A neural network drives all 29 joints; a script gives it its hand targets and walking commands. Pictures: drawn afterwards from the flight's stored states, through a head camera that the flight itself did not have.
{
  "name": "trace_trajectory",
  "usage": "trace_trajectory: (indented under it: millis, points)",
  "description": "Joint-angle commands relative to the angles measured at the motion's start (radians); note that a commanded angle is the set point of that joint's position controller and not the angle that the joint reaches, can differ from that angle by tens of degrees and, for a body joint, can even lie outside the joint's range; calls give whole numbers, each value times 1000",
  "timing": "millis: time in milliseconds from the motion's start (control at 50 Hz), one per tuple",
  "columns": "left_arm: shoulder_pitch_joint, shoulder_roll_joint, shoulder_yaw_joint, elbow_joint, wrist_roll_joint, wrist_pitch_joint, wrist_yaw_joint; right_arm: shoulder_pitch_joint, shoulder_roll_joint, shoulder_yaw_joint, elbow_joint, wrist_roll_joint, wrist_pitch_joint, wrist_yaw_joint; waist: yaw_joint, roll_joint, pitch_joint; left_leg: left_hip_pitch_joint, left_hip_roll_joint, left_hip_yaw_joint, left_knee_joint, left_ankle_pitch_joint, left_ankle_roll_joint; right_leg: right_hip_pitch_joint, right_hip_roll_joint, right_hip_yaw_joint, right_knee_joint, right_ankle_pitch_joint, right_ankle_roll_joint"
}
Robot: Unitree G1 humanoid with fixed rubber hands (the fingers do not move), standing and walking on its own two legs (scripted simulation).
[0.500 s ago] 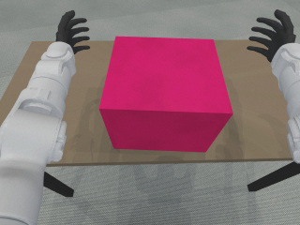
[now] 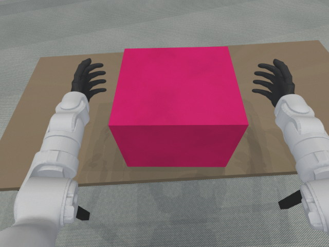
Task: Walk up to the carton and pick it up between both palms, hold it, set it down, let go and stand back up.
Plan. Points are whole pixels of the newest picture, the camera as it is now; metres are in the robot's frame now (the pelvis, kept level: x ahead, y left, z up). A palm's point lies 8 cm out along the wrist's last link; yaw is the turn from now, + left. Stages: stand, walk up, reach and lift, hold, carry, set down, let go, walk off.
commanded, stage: set down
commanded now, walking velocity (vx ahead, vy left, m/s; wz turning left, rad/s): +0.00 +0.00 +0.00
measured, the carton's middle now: (175, 108) +0.48 +0.03 +0.03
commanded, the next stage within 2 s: none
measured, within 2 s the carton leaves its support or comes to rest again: neither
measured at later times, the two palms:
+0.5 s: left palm (76, 141) +0.34 +0.25 +0.07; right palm (288, 142) +0.36 -0.22 +0.07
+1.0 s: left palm (76, 176) +0.27 +0.25 +0.03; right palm (293, 183) +0.28 -0.23 +0.03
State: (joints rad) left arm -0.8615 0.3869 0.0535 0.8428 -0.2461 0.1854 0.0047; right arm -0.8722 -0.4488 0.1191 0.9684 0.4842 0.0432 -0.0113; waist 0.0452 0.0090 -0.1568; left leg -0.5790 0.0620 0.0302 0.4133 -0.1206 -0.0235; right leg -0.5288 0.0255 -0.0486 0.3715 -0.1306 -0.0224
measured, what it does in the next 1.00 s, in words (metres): stands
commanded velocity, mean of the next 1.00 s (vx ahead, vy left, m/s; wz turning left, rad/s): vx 0.00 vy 0.00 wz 0.00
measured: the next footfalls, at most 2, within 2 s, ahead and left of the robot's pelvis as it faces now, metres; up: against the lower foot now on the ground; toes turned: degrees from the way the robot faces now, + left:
none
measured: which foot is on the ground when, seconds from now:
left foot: down 0.00-1.00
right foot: down 0.00-1.00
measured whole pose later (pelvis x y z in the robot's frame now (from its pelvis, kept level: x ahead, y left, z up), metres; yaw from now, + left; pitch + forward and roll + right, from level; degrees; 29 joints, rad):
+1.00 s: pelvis +0.03 +0.01 +0.01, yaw +0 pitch -1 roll +0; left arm 0.04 0.23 0.07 0.35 -0.19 -0.01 0.02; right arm 0.04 -0.29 -0.01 0.44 0.31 -0.14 0.05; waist 0.02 -0.02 -0.03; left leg -0.16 0.03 0.03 0.35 -0.18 -0.02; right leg -0.13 0.00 -0.02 0.35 -0.21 -0.01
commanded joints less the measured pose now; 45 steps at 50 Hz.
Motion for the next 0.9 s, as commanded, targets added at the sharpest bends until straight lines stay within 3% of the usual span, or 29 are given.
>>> trace_trajectory:
  millis: [0, 60, 140, 240, 280, 300, 320, 360, 480, 540, 600, 680, 780, 880]
  points:
    - [-351, 177, 37, -223, -8, 0, 5, -413, -217, -96, -205, -24, -18, 11, -26, -46, -577, 432, -63, 6, 18, 229, 5, 311, 32, 14, -11, 232, 49]
    - [-357, 183, 34, -229, -22, -7, 10, -406, -189, -93, -233, -22, -6, 21, -8, -42, -536, 404, -65, 5, 1, 156, 17, 296, 20, 25, -19, 143, 49]
    - [-242, 153, 34, -240, -4, -16, 8, -279, -168, -78, -215, -13, -8, 35, -7, -23, -475, 454, -62, -2, -5, 185, 16, 310, 19, 28, -28, 140, 39]
    - [-142, 129, 57, -333, 48, -15, 3, -158, -170, -95, -199, -11, -32, 44, -13, 39, -396, 508, -62, -3, -8, 230, -1, 301, 22, 24, -47, 132, 27]
    - [-104, 126, 62, -332, 48, -17, -2, -137, -160, -103, -225, -24, -41, 42, -17, 12, -351, 490, -66, 0, -20, 200, 9, 311, 17, 32, -53, 122, 33]
    - [235, 59, 124, -454, 97, -32, -6, 179, -124, -64, -296, -15, -79, 44, -24, -15, -400, 601, -73, 1, 4, 398, -2, 496, 41, 31, -25, 324, 46]
    - [189, 85, 136, -510, 115, -39, -18, 141, -150, -88, -348, -22, -105, 29, -30, 12, -427, 593, -87, 10, 7, 448, -17, 506, 44, 25, -18, 409, 55]
    - [238, 70, 122, -540, 116, -47, -23, 184, -126, -106, -393, -48, -134, 19, -39, 15, -376, 574, -93, 16, -6, 465, -20, 532, 42, 22, -12, 461, 57]
    - [224, 70, 60, -676, 10, -86, 12, 193, -101, -220, -635, -130, -134, 35, -45, 10, -212, 533, -90, 13, -48, 164, 2, 300, 26, 14, -82, 50, 44]
    - [235, 69, 22, -664, -25, -126, 40, 224, -72, -239, -685, -152, -119, 58, -39, 4, -204, 516, -83, 0, -69, 43, 22, 253, 10, 25, -82, -40, 39]
    - [312, 56, 27, -597, -14, -150, 43, 327, -45, -214, -631, -147, -102, 73, -20, -13, -191, 525, -76, -9, -81, 35, 32, 283, -2, 42, -80, -48, 36]
    - [466, 31, 72, -541, 29, -161, 20, 480, -32, -167, -579, -134, -107, 69, 2, -54, -171, 563, -77, -10, -67, 160, 28, 354, 0, 61, -86, 31, 34]
    - [602, -15, 91, -574, 67, -174, -3, 587, -32, -162, -616, -141, -165, 47, -11, -71, -125, 574, -94, 1, -62, 251, 9, 418, 12, 61, -82, 162, 36]
    - [663, -32, 55, -658, 62, -225, 12, 666, -8, -193, -685, -170, -219, 51, -23, -28, -44, 576, -92, -2, -67, 216, -6, 356, 14, 47, -100, 94, 18]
